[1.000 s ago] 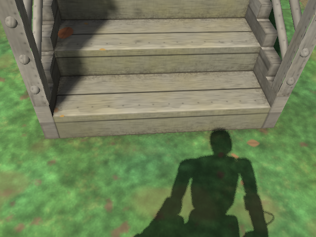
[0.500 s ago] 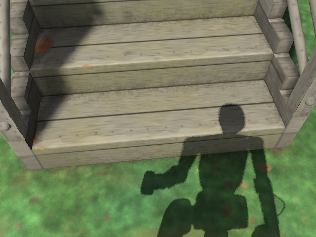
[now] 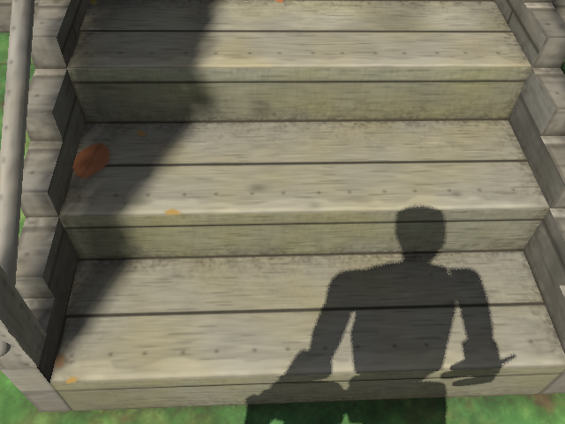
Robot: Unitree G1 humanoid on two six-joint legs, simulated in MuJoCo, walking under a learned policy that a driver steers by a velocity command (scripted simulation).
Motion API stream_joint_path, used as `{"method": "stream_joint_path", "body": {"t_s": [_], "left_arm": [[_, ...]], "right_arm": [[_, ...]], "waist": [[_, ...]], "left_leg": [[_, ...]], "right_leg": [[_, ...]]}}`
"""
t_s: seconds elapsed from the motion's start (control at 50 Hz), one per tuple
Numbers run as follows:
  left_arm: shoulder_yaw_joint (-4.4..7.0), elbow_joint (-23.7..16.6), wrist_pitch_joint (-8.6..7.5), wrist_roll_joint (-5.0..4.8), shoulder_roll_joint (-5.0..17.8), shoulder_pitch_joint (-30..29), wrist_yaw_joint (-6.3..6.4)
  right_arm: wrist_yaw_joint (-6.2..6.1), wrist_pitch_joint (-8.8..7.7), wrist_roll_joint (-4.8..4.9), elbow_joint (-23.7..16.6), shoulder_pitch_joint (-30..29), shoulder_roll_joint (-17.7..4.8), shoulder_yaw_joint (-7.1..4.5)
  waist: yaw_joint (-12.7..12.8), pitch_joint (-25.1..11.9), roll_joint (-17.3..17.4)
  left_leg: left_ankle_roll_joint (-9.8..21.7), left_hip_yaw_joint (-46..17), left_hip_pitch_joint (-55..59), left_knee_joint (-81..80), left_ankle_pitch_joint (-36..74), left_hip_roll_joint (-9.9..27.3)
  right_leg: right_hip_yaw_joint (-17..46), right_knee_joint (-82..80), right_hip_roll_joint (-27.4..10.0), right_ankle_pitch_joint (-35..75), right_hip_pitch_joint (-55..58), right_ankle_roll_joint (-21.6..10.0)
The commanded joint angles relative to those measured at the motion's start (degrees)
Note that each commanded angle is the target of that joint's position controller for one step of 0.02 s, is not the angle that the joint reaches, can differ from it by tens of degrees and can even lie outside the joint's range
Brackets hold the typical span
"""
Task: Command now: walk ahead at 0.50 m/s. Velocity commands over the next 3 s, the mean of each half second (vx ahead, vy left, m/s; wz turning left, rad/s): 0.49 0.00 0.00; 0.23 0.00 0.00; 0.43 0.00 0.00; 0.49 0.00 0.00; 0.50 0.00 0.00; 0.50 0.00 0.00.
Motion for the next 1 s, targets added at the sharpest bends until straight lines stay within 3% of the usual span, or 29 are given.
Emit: {"method": "stream_joint_path", "body": {"t_s": [0.02, 0.06, 0.12, 0.22, 0.26, 0.28, 0.3, 0.36, 0.38, 0.4, 0.42, 0.44, 0.46, 0.48, 0.52, 0.56, 0.62, 0.64, 0.68, 0.7, 0.74, 0.78, 0.8, 0.82, 0.84, 0.86, 0.9, 0.94, 1.0], "left_arm": [[0.55, -3.16, -0.39, -0.08, 3.82, -1.12, -0.48], [-0.03, -2.90, 0.78, 1.42, 2.25, -1.04, -0.72], [-0.30, -3.70, 1.54, 1.85, 1.84, -3.67, -1.27], [-1.09, -7.77, 1.01, 1.10, 1.36, -16.45, -1.22], [-1.33, -9.01, 0.78, 1.01, 1.05, -19.60, -1.17], [-1.38, -9.32, 0.82, 1.21, 1.09, -19.98, -1.11], [-1.67, -7.90, 1.05, 1.13, 0.23, -15.22, -0.75], [-0.56, -5.56, 0.11, 1.99, 2.61, -7.92, 0.32], [0.29, -2.72, -0.77, 2.36, 4.20, -0.40, 0.87], [1.49, -1.06, -1.39, 3.44, 8.57, 8.65, 1.82], [3.14, -0.59, -0.86, 3.43, 15.60, 10.87, 1.77], [2.89, -0.45, 0.20, 0.87, 12.31, 7.81, 0.92], [1.74, -1.72, 0.33, 0.31, 7.15, 3.41, 0.26], [0.58, -1.95, 0.16, -0.18, 2.89, 1.30, 0.18], [-1.15, -1.58, -0.74, -0.40, -1.29, -0.42, 1.20], [-1.54, -0.46, -1.65, 0.50, 0.01, 0.78, 1.78], [-2.72, 0.55, -1.65, 0.55, -0.57, 2.88, 2.62], [-3.11, 0.89, -1.43, 1.02, -1.39, 3.02, 2.86], [-4.09, -0.14, -1.10, 0.90, -2.61, 1.31, 3.11], [-4.38, -0.14, -1.21, 0.95, -2.42, 1.93, 2.97], [-4.17, -0.10, -0.77, 0.54, -0.83, 2.86, 3.05], [-3.95, -0.41, 0.41, -1.07, -0.81, 1.63, 3.32], [-3.49, -0.37, 0.77, -2.02, -0.25, 3.22, 3.19], [-3.48, -0.71, 1.06, -1.71, -1.71, 8.73, 2.86], [-4.81, 1.63, 2.40, -1.65, -7.77, 15.26, 2.62], [-4.91, 2.04, 3.17, -0.71, -7.82, 12.94, 3.00], [-3.57, 0.48, 3.41, 0.53, -4.34, 6.43, 2.80], [-3.66, -0.78, 3.25, 0.66, -4.72, 5.22, 2.33], [-3.68, -0.87, 1.93, 0.64, -5.15, 6.81, 2.25]], "right_arm": [[-0.52, -0.03, 1.44, 0.79, 8.80, -5.86, -1.63], [-0.92, -0.91, 1.66, 2.21, 8.95, -4.93, -1.09], [-0.65, -1.92, 2.33, 4.38, 11.83, -6.02, -1.14], [-1.19, -1.73, 2.01, 6.63, 15.26, -5.31, -0.60], [-1.00, -1.46, 1.56, 6.52, 15.29, -6.22, -0.73], [-0.76, -1.68, 1.44, 6.20, 14.19, -7.80, -1.35], [-0.79, -1.77, 1.45, 6.69, 15.73, -6.78, -1.38], [-1.00, -1.75, 1.70, 6.26, 12.69, -6.79, -1.58], [-1.18, -1.48, 1.43, 6.08, 12.63, -5.69, -1.14], [-1.35, -1.74, 1.78, 4.73, 12.99, -3.66, -0.28], [-1.11, -1.34, 3.08, 4.09, 20.94, 2.88, 0.96], [-1.17, -0.51, 1.29, 5.76, 20.31, -2.45, -0.28], [-0.77, -0.21, 1.11, 5.66, 16.96, -2.49, -0.51], [-0.97, -0.10, 0.91, 5.98, 15.74, -0.31, -0.09], [-1.03, 1.42, -0.25, 6.02, 15.44, 0.42, -0.15], [-1.09, 2.84, 0.10, 5.87, 15.09, 1.05, -0.15], [-0.85, 4.16, 0.36, 5.54, 13.01, 2.10, 0.34], [-1.27, 4.72, 0.75, 6.95, 15.21, 3.77, 0.94], [-2.15, 5.15, 1.35, 7.18, 13.30, 3.48, 1.62], [-2.79, 5.12, 1.51, 7.45, 13.00, 3.63, 1.75], [-4.05, 4.87, 2.17, 7.99, 14.01, 4.22, 2.04], [-4.25, 3.30, 2.45, 9.19, 16.80, 5.92, 2.51], [-4.26, 2.47, 1.82, 9.37, 17.15, 4.26, 2.50], [-4.10, 1.80, 1.02, 9.24, 17.91, 1.47, 2.40], [-3.69, 2.57, 0.67, 8.24, 13.40, 2.76, 3.38], [-3.20, 3.26, 0.82, 6.69, 9.27, 3.19, 2.98], [-3.32, 4.35, 1.71, 6.59, 11.55, 1.12, 1.91], [-3.77, 4.67, 2.02, 6.86, 13.45, -0.40, 1.21], [-3.56, 4.35, 1.97, 5.76, 12.03, -0.56, 0.42]], "waist": [[-2.69, -2.44, 3.70], [-1.00, -1.85, 4.90], [-0.49, -1.97, 4.76], [-3.34, 2.32, 5.31], [-3.64, 2.16, 5.28], [-3.22, 1.30, 5.68], [-2.13, -1.91, 8.60], [2.04, -3.15, 6.21], [4.66, -5.46, 2.89], [7.57, -9.27, -4.39], [2.44, -10.87, -19.64], [2.07, -10.07, -10.36], [0.86, -5.48, -5.23], [-0.26, -3.81, -1.90], [-3.55, -2.55, -0.15], [-4.08, -3.26, -0.46], [-4.27, -3.61, -3.15], [-4.76, -4.92, -6.03], [-4.50, -4.23, -6.61], [-4.13, -4.43, -9.06], [-3.44, -4.77, -7.70], [-5.02, -2.46, -4.11], [-4.27, -0.74, -1.20], [-0.53, -3.13, 5.16], [3.02, -4.17, 11.20], [2.03, 2.50, 9.19], [-1.14, 7.46, 8.07], [-1.52, 8.60, 8.86], [-0.52, 6.84, 4.08]], "left_leg": [[6.55, -22.67, 19.30, -19.12, -5.03, 16.36], [5.24, -16.32, 15.59, -20.32, 6.61, 13.61], [6.41, -10.78, 16.90, -20.00, 20.01, 12.22], [5.88, -7.20, 16.32, -22.72, 15.20, 9.77], [5.04, -5.52, 16.78, -20.88, 21.59, 9.27], [4.53, -4.86, 17.14, -18.78, 26.02, 9.10], [4.85, -4.92, 18.27, -15.64, 27.97, 10.64], [4.38, -5.51, 17.26, -4.71, 33.57, 10.56], [3.43, -4.05, 15.00, 5.45, 31.36, 7.73], [1.81, -2.01, 4.84, 21.45, 15.89, 4.49], [-0.28, 0.20, -14.23, 41.39, -20.89, -4.79], [0.31, -6.83, -18.44, 50.82, -20.78, -1.81], [0.30, -6.62, -20.41, 56.37, -16.04, 0.11], [-0.18, -6.35, -20.20, 57.93, -13.64, 1.72], [-1.84, -6.37, -14.60, 56.61, -10.52, 3.56], [-3.07, -5.47, -11.43, 53.89, -8.27, 2.38], [-4.56, -4.53, -8.58, 41.31, -4.86, 2.14], [-4.62, -2.49, -4.77, 39.61, -4.51, 1.44], [-4.88, -1.66, 3.20, 24.59, -3.25, 1.17], [-4.11, -1.28, 5.35, 21.92, -3.78, 0.61], [-3.11, -1.83, 7.13, 12.73, -4.34, 0.14], [-1.69, -1.06, 11.18, -5.57, 5.73, 0.22], [-1.13, -3.40, 12.68, -11.57, 13.59, 2.02], [0.62, -10.84, 19.09, -7.63, 37.60, 9.49], [4.52, -13.81, 17.56, -6.93, 33.76, 13.21], [3.85, -13.69, 12.05, -8.59, 13.67, 10.69], [4.15, -15.38, 7.95, -13.80, -15.17, 8.09], [5.68, -18.46, 7.00, -17.17, -24.49, 9.41], [6.67, -17.53, 7.42, -15.78, -18.75, 9.15]], "right_leg": [[3.07, 9.27, -5.58, 5.34, -21.44, -1.36], [1.98, 7.55, -6.27, 8.46, -17.56, 0.05], [0.12, 5.53, -6.66, 11.57, -20.08, 1.77], [-2.72, -11.28, -5.94, 18.23, -20.32, 4.03], [-3.85, -18.02, -4.04, 20.10, -16.82, 3.69], [-3.56, -20.86, -3.33, 20.97, -14.51, 3.33], [-3.65, -18.69, -2.62, 18.90, -10.53, 2.23], [-4.05, -23.88, -0.22, 14.50, -1.89, -0.79], [-4.66, -28.23, 1.18, 12.44, 6.12, -1.59], [8.19, -31.91, -10.06, 7.12, 16.93, -3.65], [35.40, -39.24, -24.69, 10.30, 26.61, -12.22], [37.57, -41.35, -22.63, 5.60, 22.92, -14.07], [28.48, -39.40, -20.41, 9.45, 17.37, -13.15], [21.59, -38.68, -18.29, 18.11, 12.35, -11.65], [11.38, -37.45, -14.68, 38.89, 2.80, -9.16], [6.14, -37.36, -12.96, 51.44, -0.41, -9.12], [1.73, -37.53, -11.41, 56.10, -0.63, -9.49], [-0.30, -36.98, -10.36, 56.06, -1.29, -9.38], [-2.65, -36.28, -8.11, 55.12, -3.72, -7.38], [-0.82, -35.80, -9.50, 59.33, -2.20, -7.88], [1.74, -33.00, -11.74, 65.70, 3.61, -8.09], [2.69, -28.18, -11.26, 62.85, 6.73, -6.21], [3.11, -24.62, -9.03, 53.12, 7.04, -3.98], [3.08, -22.88, -6.84, 26.90, 2.85, -1.95], [2.32, -28.04, -5.64, 3.31, 3.01, -1.47], [1.93, -31.67, -4.20, 1.19, 1.60, -1.41], [-0.30, -28.73, -1.08, -0.10, -0.90, -2.23], [-1.51, -27.23, -0.44, -0.98, -1.99, -2.60], [-0.77, -29.31, -0.45, 0.85, 1.61, -3.73]]}}
Next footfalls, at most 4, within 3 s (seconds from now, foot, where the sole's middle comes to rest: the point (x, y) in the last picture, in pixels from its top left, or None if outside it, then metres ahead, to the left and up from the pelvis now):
0.40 right None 0.36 -0.11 -0.77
0.80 left None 0.41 0.07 -0.77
1.50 left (235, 318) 0.64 0.14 -0.61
2.02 right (332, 172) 0.95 -0.07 -0.45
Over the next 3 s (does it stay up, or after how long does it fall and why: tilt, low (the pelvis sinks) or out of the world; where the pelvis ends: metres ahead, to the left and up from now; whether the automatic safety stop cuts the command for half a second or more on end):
stays up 1.31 0.11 0.49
